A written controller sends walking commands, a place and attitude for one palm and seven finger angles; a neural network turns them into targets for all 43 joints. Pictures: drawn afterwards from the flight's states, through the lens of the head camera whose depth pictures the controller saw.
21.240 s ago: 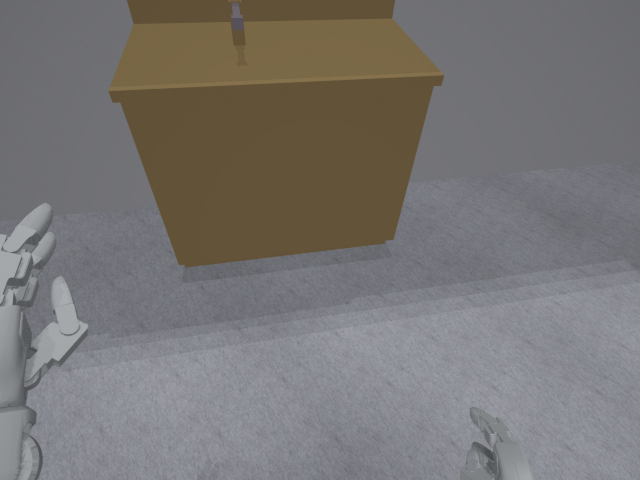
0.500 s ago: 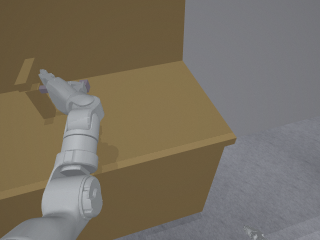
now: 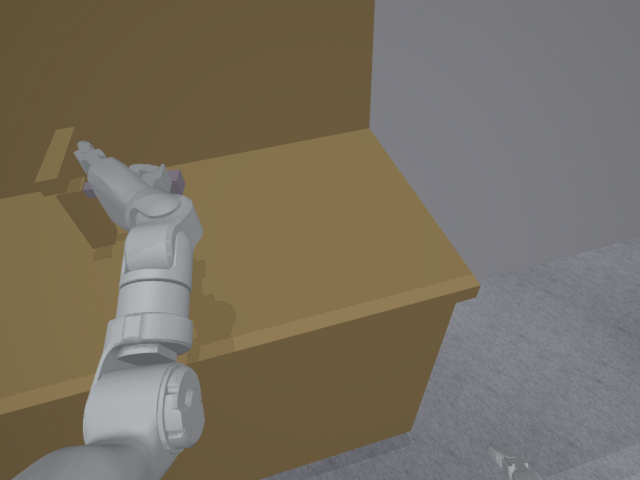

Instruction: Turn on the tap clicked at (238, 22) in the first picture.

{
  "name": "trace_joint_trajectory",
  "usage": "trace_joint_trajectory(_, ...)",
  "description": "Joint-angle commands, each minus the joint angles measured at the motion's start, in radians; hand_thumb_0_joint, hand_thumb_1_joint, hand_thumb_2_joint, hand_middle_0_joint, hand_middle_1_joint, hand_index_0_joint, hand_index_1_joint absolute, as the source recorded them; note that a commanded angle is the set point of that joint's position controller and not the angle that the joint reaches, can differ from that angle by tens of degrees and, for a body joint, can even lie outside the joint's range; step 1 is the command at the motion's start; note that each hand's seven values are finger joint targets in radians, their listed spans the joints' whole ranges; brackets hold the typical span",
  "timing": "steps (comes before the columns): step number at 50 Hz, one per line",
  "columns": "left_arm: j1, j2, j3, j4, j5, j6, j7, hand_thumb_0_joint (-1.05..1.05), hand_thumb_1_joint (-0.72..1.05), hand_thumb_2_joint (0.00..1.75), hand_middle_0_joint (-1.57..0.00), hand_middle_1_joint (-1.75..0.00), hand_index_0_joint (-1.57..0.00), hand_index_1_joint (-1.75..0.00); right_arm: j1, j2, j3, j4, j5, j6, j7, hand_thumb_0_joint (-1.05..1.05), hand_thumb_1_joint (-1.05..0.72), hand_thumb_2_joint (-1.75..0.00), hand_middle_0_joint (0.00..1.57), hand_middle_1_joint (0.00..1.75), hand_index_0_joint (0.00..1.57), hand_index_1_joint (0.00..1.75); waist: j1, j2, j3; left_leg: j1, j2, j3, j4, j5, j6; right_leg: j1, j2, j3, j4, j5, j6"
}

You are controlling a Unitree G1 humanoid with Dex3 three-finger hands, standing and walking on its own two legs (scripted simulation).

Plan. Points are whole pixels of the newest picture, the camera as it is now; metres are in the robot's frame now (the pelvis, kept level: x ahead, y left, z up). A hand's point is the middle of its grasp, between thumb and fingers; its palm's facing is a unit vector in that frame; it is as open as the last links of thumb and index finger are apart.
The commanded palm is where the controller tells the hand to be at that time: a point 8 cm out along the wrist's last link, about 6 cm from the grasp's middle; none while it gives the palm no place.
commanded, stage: lift the hand up off the lever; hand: left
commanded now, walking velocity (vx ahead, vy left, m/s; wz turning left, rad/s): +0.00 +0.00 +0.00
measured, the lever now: (173, 183) +0.50 +0.25 +0.13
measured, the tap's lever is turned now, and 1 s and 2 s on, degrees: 79 79 79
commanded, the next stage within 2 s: draw the hand back beside the body in 0.26 s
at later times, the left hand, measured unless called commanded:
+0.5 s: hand (184, 174) +0.42 +0.18 +0.20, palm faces +0.50 -0.86 -0.08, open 7.8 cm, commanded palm +0.35 +0.24 +0.20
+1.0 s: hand (124, 269) +0.29 +0.21 +0.18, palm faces +0.25 -0.94 -0.22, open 7.6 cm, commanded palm +0.25 +0.27 +0.19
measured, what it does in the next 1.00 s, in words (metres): stands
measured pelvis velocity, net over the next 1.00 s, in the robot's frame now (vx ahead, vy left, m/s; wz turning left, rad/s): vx -0.02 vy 0.02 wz -0.03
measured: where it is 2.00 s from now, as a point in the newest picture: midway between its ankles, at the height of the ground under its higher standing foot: outside the picture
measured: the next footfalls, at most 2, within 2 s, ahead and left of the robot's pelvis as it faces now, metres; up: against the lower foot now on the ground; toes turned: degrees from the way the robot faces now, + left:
none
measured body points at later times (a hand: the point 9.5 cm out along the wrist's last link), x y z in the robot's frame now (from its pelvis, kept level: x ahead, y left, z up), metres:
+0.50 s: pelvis +0.00 +0.01 +0.00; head -0.02 -0.02 +0.45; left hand +0.38 +0.22 +0.21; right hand +0.16 -0.22 -0.11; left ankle -0.01 +0.13 -0.74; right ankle +0.01 -0.05 -0.74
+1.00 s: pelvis -0.02 +0.02 +0.01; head -0.04 +0.00 +0.46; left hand +0.27 +0.26 +0.19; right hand +0.17 -0.20 -0.08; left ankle -0.01 +0.13 -0.74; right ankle +0.01 -0.04 -0.74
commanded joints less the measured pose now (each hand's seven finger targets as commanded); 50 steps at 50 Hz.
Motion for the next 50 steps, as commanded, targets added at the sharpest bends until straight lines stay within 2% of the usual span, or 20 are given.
trace_joint_trajectory(1, -0.452, 0.166, -0.061, -0.288, 0.038, -0.034, 0.001, 0.0, 0.9, 0.9, -0.15, -0.15, -0.15, -0.15, -0.141, -0.099, -0.023, -0.152, 0.007, -0.045, -0.003, 0.0, -0.9, -0.9, 0.2, 0.3, 0.2, 0.3, 0.021, -0.094, -0.329, 0.045, -0.011, 0.024, -0.02, 0.28, 0.025, 0.259, -0.094, 0.074, -0.05, 0.342, 0.101)
trace_joint_trajectory(3, -0.434, 0.179, -0.047, -0.301, 0.026, -0.025, -0.005, 0.0, 0.9, 0.9, -0.15, -0.15, -0.15, -0.15, -0.16, -0.098, -0.022, -0.15, 0.009, -0.041, -0.004, 0.0, -0.9, -0.9, 0.2, 0.3, 0.2, 0.3, 0.033, -0.079, -0.314, 0.059, -0.01, 0.017, -0.031, 0.28, 0.023, 0.25, -0.086, 0.065, -0.055, 0.301, 0.092)
trace_joint_trajectory(7, -0.481, 0.143, -0.084, -0.234, 0.029, 0.005, -0.002, 0.0, 0.9, 0.9, -0.15, -0.15, -0.15, -0.15, -0.183, -0.093, -0.011, -0.136, 0.014, -0.041, -0.006, 0.0, -0.9, -0.9, 0.2, 0.3, 0.2, 0.3, 0.014, -0.124, -0.239, 0.033, -0.01, 0.021, -0.04, 0.189, 0.024, 0.196, -0.092, 0.079, -0.101, 0.174, 0.1)
trace_joint_trajectory(8, -0.485, 0.188, -0.047, -0.209, 0.027, 0.001, -0.002, 0.0, 0.9, 0.9, -0.15, -0.15, -0.15, -0.15, -0.188, -0.094, -0.01, -0.128, 0.015, -0.034, -0.01, 0.0, -0.9, -0.9, 0.2, 0.3, 0.2, 0.3, 0.025, -0.098, -0.222, 0.026, -0.01, 0.012, -0.051, 0.167, 0.023, 0.184, -0.086, 0.075, -0.106, 0.118, 0.092)
trace_joint_trajectory(11, -0.578, 0.15, -0.092, -0.191, 0.047, -0.007, 0.01, 0.0, 0.9, 0.9, -0.15, -0.15, -0.15, -0.15, -0.194, -0.086, -0.006, -0.123, 0.012, -0.041, -0.007, 0.0, -0.9, -0.9, 0.2, 0.3, 0.2, 0.3, 0.01, -0.086, -0.227, 0.018, -0.011, 0.015, -0.045, 0.114, 0.022, 0.157, -0.087, 0.084, -0.115, 0.046, 0.092)
trace_joint_trajectory(13, -0.597, 0.172, -0.071, -0.188, 0.054, -0.025, 0.018, 0.0, 0.9, 0.9, -0.15, -0.15, -0.15, -0.15, -0.184, -0.084, -0.011, -0.117, 0.007, -0.042, -0.006, 0.0, -0.9, -0.9, 0.2, 0.3, 0.2, 0.3, 0.014, -0.054, -0.253, 0.033, -0.012, 0.008, -0.043, 0.127, 0.019, 0.153, -0.08, 0.076, -0.098, 0.055, 0.084)
trace_joint_trajectory(16, -0.594, 0.099, -0.124, -0.194, 0.059, -0.033, 0.022, 0.0, 0.9, 0.9, -0.15, -0.15, -0.15, -0.15, -0.171, -0.082, -0.012, -0.13, -0.001, -0.044, 0.003, 0.0, -0.9, -0.9, 0.2, 0.3, 0.2, 0.3, 0.009, -0.045, -0.3, 0.062, -0.011, 0.008, -0.028, 0.216, 0.009, 0.167, -0.075, 0.064, -0.068, 0.15, 0.076)
trace_joint_trajectory(18, -0.509, 0.142, -0.071, -0.178, 0.042, -0.031, 0.016, 0.0, 0.9, 0.9, -0.15, -0.15, -0.15, -0.15, -0.159, -0.089, -0.019, -0.136, 0.001, -0.032, 0.0, 0.0, -0.9, -0.9, 0.2, 0.3, 0.2, 0.3, 0.025, -0.074, -0.33, 0.066, -0.013, 0.004, -0.026, 0.268, 0.007, 0.203, -0.074, 0.06, -0.053, 0.22, 0.079)
trace_joint_trajectory(19, -0.392, 0.099, -0.244, -0.265, 0.077, -0.029, -0.153, 0.0, 0.9, 0.9, -0.15, -0.15, -0.15, -0.15, -0.11, -0.125, -0.017, -0.15, 0.007, 0.007, -0.015, 0.0, -0.9, -0.9, 0.2, 0.3, 0.2, 0.3, -0.021, -0.128, -0.334, 0.107, -0.014, 0.013, -0.018, 0.311, 0.032, 0.245, -0.073, 0.085, -0.015, 0.359, 0.077)
trace_joint_trajectory(21, -0.3, 0.178, -0.19, -0.353, 0.045, -0.029, -0.303, 0.0, 0.9, 0.9, -0.15, -0.16, -0.15, -0.16, -0.103, -0.115, -0.011, -0.205, 0.032, 0.039, -0.046, 0.0, -0.9, -0.9, 0.2, 0.3, 0.2, 0.3, 0.007, -0.128, -0.354, 0.13, -0.017, 0.021, -0.03, 0.351, 0.05, 0.314, -0.076, 0.098, -0.027, 0.489, 0.086)
trace_joint_trajectory(23, -0.133, 0.255, -0.129, -0.374, -0.01, -0.035, -0.443, 0.0, 0.9, 0.9, -0.16, -0.16, -0.16, -0.16, -0.115, -0.111, 0.006, -0.228, 0.052, 0.068, -0.071, 0.0, -0.9, -0.9, 0.2, 0.3, 0.2, 0.3, 0.034, -0.146, -0.282, 0.117, -0.008, 0.013, -0.064, 0.327, 0.053, 0.351, -0.074, 0.106, -0.052, 0.496, 0.088)
trace_joint_trajectory(25, -0.043, 0.293, -0.07, -0.468, -0.077, -0.028, -0.5, 0.0, 0.9, 0.9, -0.16, -0.17, -0.16, -0.17, -0.16, -0.095, 0.023, -0.273, 0.072, 0.071, -0.086, 0.0, -0.9, -0.9, 0.2, 0.3, 0.2, 0.3, 0.067, -0.152, -0.243, 0.108, -0.004, 0.018, -0.084, 0.284, 0.053, 0.374, -0.078, 0.119, -0.085, 0.451, 0.099)
trace_joint_trajectory(28, 0.013, 0.35, 0.015, -0.665, -0.094, -0.012, -0.435, 0.0, 0.9, 0.9, -0.16, -0.18, -0.16, -0.18, -0.225, -0.08, 0.032, -0.291, 0.075, 0.053, -0.082, 0.0, -0.9, -0.9, 0.2, 0.3, 0.2, 0.3, 0.103, -0.061, -0.208, 0.124, 0.002, 0.015, -0.095, 0.278, 0.045, 0.355, -0.071, 0.114, -0.103, 0.342, 0.087)
trace_joint_trajectory(29, 0.167, 0.477, -0.022, -0.608, -0.085, -0.139, -0.534, 0.0, 0.9, 0.9, -0.16, -0.18, -0.16, -0.18, -0.151, -0.107, 0.015, -0.273, 0.042, 0.043, -0.05, 0.0, -0.9, -0.9, 0.2, 0.3, 0.2, 0.3, 0.035, -0.061, -0.158, 0.114, 0.02, 0.007, -0.093, 0.227, 0.046, 0.36, -0.105, 0.134, -0.09, 0.387, 0.103)
trace_joint_trajectory(30, 0.224, 0.487, 0.001, -0.612, -0.095, -0.215, -0.572, 0.0, 0.9, 0.9, -0.16, -0.19, -0.16, -0.19, -0.158, -0.094, 0.017, -0.293, 0.046, 0.031, -0.038, 0.0, -0.9, -0.9, 0.2, 0.3, 0.2, 0.3, 0.065, -0.074, -0.179, 0.084, 0.014, 0.008, -0.096, 0.213, 0.052, 0.394, -0.108, 0.143, -0.082, 0.384, 0.105)
trace_joint_trajectory(34, 0.138, 0.47, -0.085, -0.804, -0.079, -0.426, -0.634, 0.0, 0.9, 0.9, -0.17, -0.2, -0.17, -0.2, -0.167, -0.089, 0.009, -0.305, 0.052, -0.037, -0.027, 0.0, -0.9, -0.9, 0.2, 0.3, 0.2, 0.3, 0.028, 0.081, -0.135, 0.179, 0.009, 0.016, -0.105, 0.165, 0.053, 0.296, -0.093, 0.146, -0.146, 0.213, 0.079)
trace_joint_trajectory(39, 0.194, 0.325, -0.245, -0.68, -0.07, -0.504, -0.66, 0.0, 0.9, 0.9, -0.17, -0.21, -0.17, -0.21, -0.155, -0.099, 0.01, -0.284, 0.056, -0.075, -0.029, 0.0, -0.9, -0.9, 0.2, 0.3, 0.2, 0.3, -0.006, -0.024, 0.012, 0.217, 0.006, 0.003, -0.134, 0.053, 0.062, 0.164, -0.072, 0.134, -0.222, 0.019, 0.077)
trace_joint_trajectory(42, 0.312, 0.361, -0.192, -0.641, -0.073, -0.526, -0.661, 0.0, 0.9, 0.9, -0.17, -0.22, -0.17, -0.22, -0.157, -0.103, 0.008, -0.28, 0.053, -0.068, -0.031, 0.0, -0.9, -0.9, 0.2, 0.3, 0.2, 0.3, 0.014, -0.086, 0.003, 0.189, 0.0, 0.001, -0.14, 0.028, 0.068, 0.205, -0.082, 0.145, -0.241, -0.022, 0.08)
trace_joint_trajectory(44, 0.35, 0.374, -0.17, -0.662, -0.072, -0.541, -0.667, 0.0, 0.9, 0.9, -0.18, -0.23, -0.18, -0.23, -0.161, -0.101, 0.013, -0.281, 0.05, -0.057, -0.028, 0.0, -0.9, -0.9, 0.2, 0.3, 0.2, 0.3, 0.023, -0.024, -0.021, 0.196, -0.003, -0.005, -0.156, 0.042, 0.062, 0.234, -0.082, 0.133, -0.231, 0.004, 0.072)
trace_joint_trajectory(50, 0.512, 0.429, -0.069, -0.762, -0.082, -0.561, -0.682, 0.0, 0.9, 0.9, -0.18, -0.25, -0.18, -0.25, -0.178, -0.085, 0.019, -0.311, 0.038, -0.039, -0.024, 0.0, -0.9, -0.9, 0.2, 0.3, 0.2, 0.3, 0.053, -0.014, -0.056, 0.192, 0.01, -0.012, -0.168, 0.143, 0.052, 0.318, -0.079, 0.121, -0.204, 0.142, 0.063)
